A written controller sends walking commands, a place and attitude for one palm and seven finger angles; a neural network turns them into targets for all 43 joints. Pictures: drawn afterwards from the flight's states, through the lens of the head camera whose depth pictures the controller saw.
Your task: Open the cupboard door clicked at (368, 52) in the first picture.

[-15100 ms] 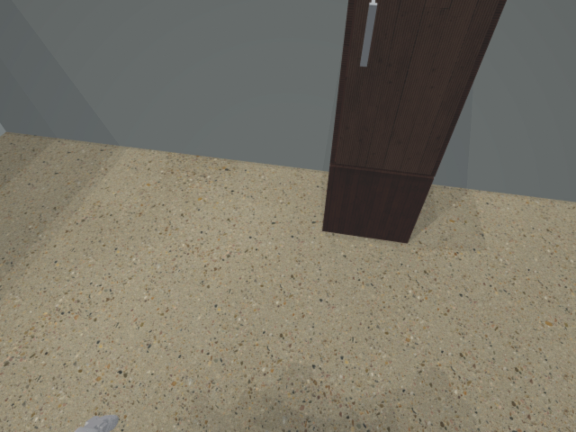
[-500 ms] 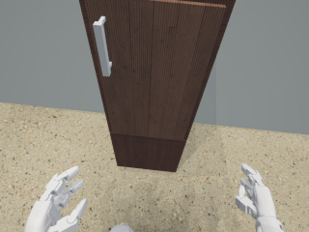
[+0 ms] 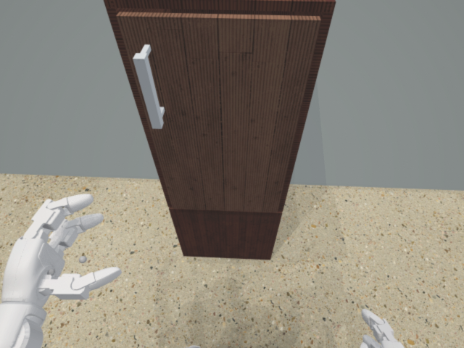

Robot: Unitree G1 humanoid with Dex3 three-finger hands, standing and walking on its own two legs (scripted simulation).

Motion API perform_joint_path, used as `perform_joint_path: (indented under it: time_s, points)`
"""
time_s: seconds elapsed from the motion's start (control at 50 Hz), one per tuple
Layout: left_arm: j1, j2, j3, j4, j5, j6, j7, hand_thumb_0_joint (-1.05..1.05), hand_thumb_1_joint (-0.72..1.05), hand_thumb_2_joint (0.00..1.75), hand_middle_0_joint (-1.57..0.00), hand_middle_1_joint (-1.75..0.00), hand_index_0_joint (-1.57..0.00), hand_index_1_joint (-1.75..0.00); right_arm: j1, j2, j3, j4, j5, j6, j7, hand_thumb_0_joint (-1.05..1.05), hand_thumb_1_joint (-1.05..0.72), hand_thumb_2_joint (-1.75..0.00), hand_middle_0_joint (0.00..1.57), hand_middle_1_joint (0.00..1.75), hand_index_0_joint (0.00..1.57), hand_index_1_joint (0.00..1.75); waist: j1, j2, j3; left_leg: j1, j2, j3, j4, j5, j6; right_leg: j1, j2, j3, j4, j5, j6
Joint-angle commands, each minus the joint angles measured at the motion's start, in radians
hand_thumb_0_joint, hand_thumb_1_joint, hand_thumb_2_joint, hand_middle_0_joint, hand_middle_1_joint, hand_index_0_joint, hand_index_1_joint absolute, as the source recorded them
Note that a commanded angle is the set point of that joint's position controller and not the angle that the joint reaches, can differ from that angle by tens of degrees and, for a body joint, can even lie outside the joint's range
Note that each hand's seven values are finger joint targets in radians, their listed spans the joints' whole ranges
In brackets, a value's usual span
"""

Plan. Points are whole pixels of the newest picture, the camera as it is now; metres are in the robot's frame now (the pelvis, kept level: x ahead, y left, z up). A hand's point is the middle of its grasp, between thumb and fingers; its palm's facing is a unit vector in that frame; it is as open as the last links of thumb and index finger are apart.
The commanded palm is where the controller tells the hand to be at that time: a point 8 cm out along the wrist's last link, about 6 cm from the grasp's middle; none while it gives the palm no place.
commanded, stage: raise the hand with hooked fingers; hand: left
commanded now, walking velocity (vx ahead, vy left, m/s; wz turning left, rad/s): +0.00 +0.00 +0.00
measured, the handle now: (152, 88) +0.54 +0.19 +0.16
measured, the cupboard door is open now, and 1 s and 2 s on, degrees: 0 0 0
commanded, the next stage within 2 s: move the hooked fingers beside the handle in 1.14 s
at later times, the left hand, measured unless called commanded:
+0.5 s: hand (55, 205) +0.28 +0.27 +0.15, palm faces +0.05 -1.00 -0.08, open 13.9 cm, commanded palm +0.25 +0.32 +0.17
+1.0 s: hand (59, 174) +0.31 +0.26 +0.18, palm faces +0.08 -1.00 -0.05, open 14.0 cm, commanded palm +0.28 +0.31 +0.18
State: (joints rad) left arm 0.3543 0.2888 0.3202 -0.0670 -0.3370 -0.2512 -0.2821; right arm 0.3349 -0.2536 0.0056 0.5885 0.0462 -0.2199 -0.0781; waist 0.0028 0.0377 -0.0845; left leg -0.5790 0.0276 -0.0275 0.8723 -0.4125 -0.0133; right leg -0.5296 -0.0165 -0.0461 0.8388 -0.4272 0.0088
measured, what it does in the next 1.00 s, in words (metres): stands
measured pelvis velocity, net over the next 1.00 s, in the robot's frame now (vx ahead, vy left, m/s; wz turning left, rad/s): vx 0.01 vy -0.01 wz -0.01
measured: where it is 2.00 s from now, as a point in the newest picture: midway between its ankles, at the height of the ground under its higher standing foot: outside the picture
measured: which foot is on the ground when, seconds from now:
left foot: down 0.00-1.00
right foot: down 0.00-1.00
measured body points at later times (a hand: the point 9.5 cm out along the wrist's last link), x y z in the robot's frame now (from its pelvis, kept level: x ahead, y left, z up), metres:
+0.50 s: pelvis +0.01 +0.01 +0.02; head +0.01 +0.00 +0.47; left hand +0.27 +0.32 +0.16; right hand +0.20 -0.22 -0.04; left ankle +0.02 +0.13 -0.70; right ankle +0.00 -0.13 -0.70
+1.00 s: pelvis +0.01 -0.01 +0.03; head +0.01 -0.02 +0.48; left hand +0.30 +0.32 +0.18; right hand +0.18 -0.26 -0.04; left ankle +0.02 +0.13 -0.70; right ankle +0.00 -0.13 -0.70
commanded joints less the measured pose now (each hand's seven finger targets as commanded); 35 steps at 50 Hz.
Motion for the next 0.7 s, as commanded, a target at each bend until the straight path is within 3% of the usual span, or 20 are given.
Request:
perform_joint_path:
  time_s: [0.0,0.04,0.08,0.12,0.16,0.18,0.24,0.3,0.38,0.42,0.46,0.48,0.54,0.6,0.62,0.64,0.68]
  points:
    - [-0.232,0.198,0.028,-0.134,-0.009,-0.027,-0.079,0.00,-0.24,0.41,-0.28,-1.03,-0.28,-1.03,-0.130,-0.142,-0.035,-0.166,0.016,-0.091,-0.028,0.00,-0.90,-0.90,0.20,0.30,0.20,0.30,-0.015,0.015,-0.094,0.122,-0.030,0.005,-0.175,0.101,0.037,0.046,0.024,0.008,-0.200,0.045,-0.012]
    - [-0.277,0.263,0.090,-0.153,-0.016,-0.006,-0.085,0.00,-0.29,0.39,-0.29,-1.07,-0.29,-1.07,-0.136,-0.141,-0.032,-0.166,0.017,-0.099,-0.039,0.00,-0.90,-0.90,0.20,0.30,0.20,0.30,0.006,0.053,-0.146,0.168,-0.030,0.002,-0.197,0.128,0.038,0.095,0.022,0.002,-0.207,0.076,-0.016]
    - [-0.308,0.322,0.164,-0.169,-0.034,0.006,-0.075,0.00,-0.34,0.37,-0.29,-1.10,-0.29,-1.10,-0.141,-0.139,-0.027,-0.165,0.013,-0.103,-0.044,0.00,-0.90,-0.90,0.20,0.30,0.20,0.30,0.026,0.032,-0.171,0.199,-0.028,-0.009,-0.215,0.181,0.038,0.139,0.031,-0.011,-0.206,0.132,-0.021]
    - [-0.324,0.311,0.186,-0.162,-0.051,0.010,-0.061,0.00,-0.38,0.35,-0.29,-1.12,-0.29,-1.12,-0.149,-0.127,-0.020,-0.166,0.012,-0.104,-0.043,0.00,-0.90,-0.90,0.20,0.30,0.20,0.30,0.033,0.048,-0.160,0.221,-0.029,-0.006,-0.232,0.219,0.032,0.161,0.033,-0.025,-0.207,0.187,-0.023]
    - [-0.345,0.296,0.186,-0.144,-0.056,0.019,-0.052,0.00,-0.43,0.33,-0.29,-1.15,-0.29,-1.15,-0.154,-0.123,-0.016,-0.161,0.013,-0.105,-0.039,0.00,-0.90,-0.90,0.20,0.30,0.20,0.30,0.036,0.086,-0.141,0.244,-0.030,-0.002,-0.245,0.252,0.026,0.165,0.037,-0.034,-0.209,0.233,-0.026]
    - [-0.347,0.304,0.197,-0.103,-0.061,0.036,-0.057,0.00,-0.45,0.32,-0.30,-1.17,-0.30,-1.17,-0.148,-0.126,-0.014,-0.159,0.010,-0.101,-0.036,0.00,-0.90,-0.90,0.20,0.30,0.20,0.30,0.043,0.064,-0.129,0.240,-0.031,-0.002,-0.248,0.272,0.026,0.184,0.041,-0.034,-0.216,0.261,-0.028]
    - [-0.388,0.266,0.137,-0.022,-0.046,0.105,-0.087,0.00,-0.50,0.30,-0.30,-1.20,-0.30,-1.20,-0.150,-0.133,-0.011,-0.156,0.021,-0.093,-0.034,0.00,-0.90,-0.90,0.20,0.30,0.20,0.30,0.025,0.077,-0.071,0.249,-0.030,0.004,-0.271,0.259,0.023,0.163,0.040,-0.037,-0.239,0.269,-0.024]
    - [-0.451,0.272,0.108,0.043,-0.033,0.188,-0.124,0.00,-0.50,0.30,-0.30,-1.20,-0.30,-1.20,-0.148,-0.144,-0.008,-0.166,0.028,-0.081,-0.041,0.00,-0.90,-0.90,0.20,0.30,0.20,0.30,0.019,0.023,-0.039,0.250,-0.028,-0.001,-0.290,0.241,0.029,0.168,0.041,-0.033,-0.268,0.260,-0.020]
    - [-0.611,0.366,0.161,-0.017,-0.021,0.209,-0.133,0.00,-0.50,0.30,-0.30,-1.20,-0.30,-1.20,-0.161,-0.146,-0.001,-0.171,0.024,-0.072,-0.053,0.00,-0.90,-0.90,0.20,0.30,0.20,0.30,0.017,0.007,-0.103,0.312,-0.029,-0.006,-0.302,0.254,0.035,0.207,0.043,-0.026,-0.289,0.256,-0.020]
    - [-0.678,0.406,0.206,-0.064,-0.020,0.184,-0.125,0.00,-0.50,0.30,-0.30,-1.20,-0.30,-1.20,-0.169,-0.134,0.004,-0.174,0.019,-0.076,-0.056,0.00,-0.90,-0.90,0.20,0.30,0.20,0.30,0.023,0.047,-0.169,0.365,-0.031,-0.009,-0.309,0.297,0.033,0.235,0.043,-0.027,-0.288,0.290,-0.024]
    - [-0.711,0.422,0.226,-0.066,-0.022,0.157,-0.120,0.00,-0.50,0.30,-0.30,-1.20,-0.30,-1.20,-0.172,-0.129,0.010,-0.165,0.016,-0.080,-0.058,0.00,-0.90,-0.90,0.20,0.30,0.20,0.30,0.024,0.063,-0.180,0.392,-0.030,-0.012,-0.318,0.322,0.030,0.249,0.045,-0.028,-0.292,0.309,-0.027]
    - [-0.708,0.445,0.248,-0.037,-0.026,0.154,-0.118,0.00,-0.50,0.30,-0.30,-1.20,-0.30,-1.20,-0.168,-0.131,0.013,-0.154,0.012,-0.078,-0.059,0.00,-0.90,-0.90,0.20,0.30,0.20,0.30,0.028,0.043,-0.168,0.384,-0.030,-0.009,-0.318,0.328,0.030,0.262,0.046,-0.025,-0.302,0.320,-0.027]
    - [-0.743,0.423,0.227,0.076,-0.027,0.181,-0.142,0.00,-0.50,0.30,-0.30,-1.20,-0.30,-1.20,-0.177,-0.133,0.015,-0.133,0.022,-0.073,-0.064,0.00,-0.90,-0.90,0.20,0.30,0.20,0.30,0.019,0.070,-0.109,0.376,-0.032,-0.005,-0.337,0.301,0.028,0.246,0.041,-0.025,-0.322,0.310,-0.027]
    - [-0.776,0.433,0.205,0.170,-0.015,0.249,-0.172,0.00,-0.50,0.30,-0.30,-1.20,-0.30,-1.20,-0.178,-0.139,0.016,-0.135,0.031,-0.061,-0.067,0.00,-0.90,-0.90,0.20,0.30,0.20,0.30,0.020,0.085,-0.087,0.365,-0.037,0.000,-0.349,0.298,0.030,0.255,0.033,-0.019,-0.344,0.317,-0.027]
    - [-0.794,0.443,0.202,0.186,-0.012,0.267,-0.179,0.00,-0.50,0.30,-0.30,-1.20,-0.30,-1.20,-0.178,-0.143,0.015,-0.137,0.032,-0.058,-0.068,0.00,-0.90,-0.90,0.20,0.30,0.20,0.30,0.020,0.060,-0.088,0.364,-0.037,-0.003,-0.352,0.305,0.032,0.258,0.032,-0.020,-0.347,0.327,-0.026]
    - [-0.766,0.417,0.180,0.221,-0.010,0.288,-0.190,0.00,-0.50,0.30,-0.30,-1.20,-0.30,-1.20,-0.175,-0.143,0.014,-0.142,0.032,-0.054,-0.066,0.00,-0.90,-0.90,0.20,0.30,0.20,0.30,0.021,0.058,-0.087,0.364,-0.037,-0.001,-0.352,0.314,0.033,0.255,0.032,-0.022,-0.346,0.337,-0.026]
    - [-0.709,0.394,0.170,0.237,-0.019,0.306,-0.205,0.00,-0.50,0.30,-0.30,-1.20,-0.30,-1.20,-0.167,-0.145,0.010,-0.154,0.032,-0.048,-0.057,0.00,-0.90,-0.90,0.20,0.30,0.20,0.30,0.029,-0.009,-0.105,0.362,-0.037,0.001,-0.345,0.346,0.036,0.275,0.035,-0.022,-0.343,0.375,-0.024]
